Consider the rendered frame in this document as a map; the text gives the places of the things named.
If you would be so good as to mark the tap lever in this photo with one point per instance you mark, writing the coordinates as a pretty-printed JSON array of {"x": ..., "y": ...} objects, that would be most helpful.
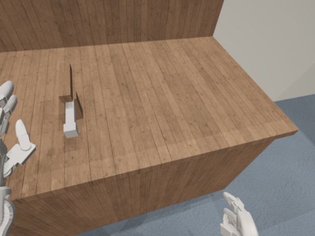
[{"x": 70, "y": 128}]

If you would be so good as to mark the counter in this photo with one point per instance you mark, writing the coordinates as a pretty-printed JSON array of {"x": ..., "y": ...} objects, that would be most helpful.
[{"x": 164, "y": 113}]

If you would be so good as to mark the robot right hand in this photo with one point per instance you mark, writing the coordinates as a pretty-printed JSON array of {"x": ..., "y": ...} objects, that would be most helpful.
[{"x": 242, "y": 224}]

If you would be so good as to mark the robot left hand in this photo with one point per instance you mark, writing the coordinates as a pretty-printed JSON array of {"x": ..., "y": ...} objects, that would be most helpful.
[{"x": 20, "y": 153}]

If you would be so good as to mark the left robot forearm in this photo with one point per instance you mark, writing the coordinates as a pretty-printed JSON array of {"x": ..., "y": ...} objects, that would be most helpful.
[{"x": 7, "y": 211}]

